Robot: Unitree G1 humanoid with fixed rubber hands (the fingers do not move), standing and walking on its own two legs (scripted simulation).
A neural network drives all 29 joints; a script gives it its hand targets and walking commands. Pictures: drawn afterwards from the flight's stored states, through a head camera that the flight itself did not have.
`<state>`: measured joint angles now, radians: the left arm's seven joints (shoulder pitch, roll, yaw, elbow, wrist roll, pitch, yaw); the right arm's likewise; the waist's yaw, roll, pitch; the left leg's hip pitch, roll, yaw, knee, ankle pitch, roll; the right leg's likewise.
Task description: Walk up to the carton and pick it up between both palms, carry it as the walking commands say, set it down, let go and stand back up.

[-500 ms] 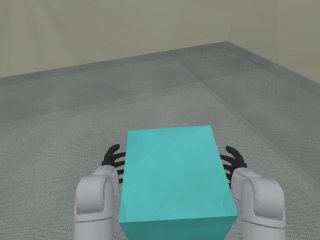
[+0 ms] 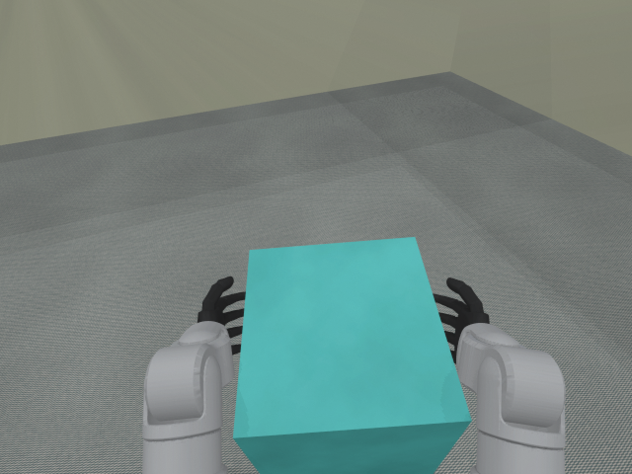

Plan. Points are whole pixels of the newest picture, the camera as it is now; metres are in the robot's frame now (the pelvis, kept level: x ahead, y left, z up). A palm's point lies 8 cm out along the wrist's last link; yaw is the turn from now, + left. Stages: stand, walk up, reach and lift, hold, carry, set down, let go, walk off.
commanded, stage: carry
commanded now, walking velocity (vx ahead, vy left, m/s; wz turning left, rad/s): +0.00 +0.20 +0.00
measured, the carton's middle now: (341, 371) +0.28 +0.00 +0.04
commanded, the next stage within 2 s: none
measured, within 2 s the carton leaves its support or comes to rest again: neither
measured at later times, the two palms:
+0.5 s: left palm (212, 337) +0.28 +0.15 +0.11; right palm (464, 338) +0.28 -0.14 +0.11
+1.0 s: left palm (216, 336) +0.28 +0.14 +0.11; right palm (470, 338) +0.28 -0.15 +0.11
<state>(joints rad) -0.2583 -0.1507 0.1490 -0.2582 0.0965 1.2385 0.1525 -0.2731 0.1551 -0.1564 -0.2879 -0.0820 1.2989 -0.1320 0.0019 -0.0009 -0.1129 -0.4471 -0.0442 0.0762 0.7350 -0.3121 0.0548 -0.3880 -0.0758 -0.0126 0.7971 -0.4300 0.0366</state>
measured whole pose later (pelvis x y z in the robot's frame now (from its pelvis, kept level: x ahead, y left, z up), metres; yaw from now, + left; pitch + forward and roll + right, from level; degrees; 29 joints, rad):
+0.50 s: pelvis +0.00 +0.00 +0.00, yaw +0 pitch +1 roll +1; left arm -0.26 -0.15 0.14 -0.31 0.10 1.24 0.15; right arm -0.28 0.16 -0.15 -0.34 -0.08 1.30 -0.13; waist 0.00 -0.01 -0.06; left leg -0.45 -0.05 0.08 0.73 -0.31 0.06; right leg -0.39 -0.08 -0.01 0.80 -0.43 0.04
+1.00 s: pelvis +0.00 +0.00 +0.00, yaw +0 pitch +1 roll +1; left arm -0.26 -0.15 0.14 -0.32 0.10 1.24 0.15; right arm -0.28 0.16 -0.15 -0.34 -0.07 1.30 -0.13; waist 0.00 -0.01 -0.05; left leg -0.45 -0.04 0.08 0.73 -0.31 0.06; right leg -0.39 -0.07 -0.01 0.79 -0.43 0.03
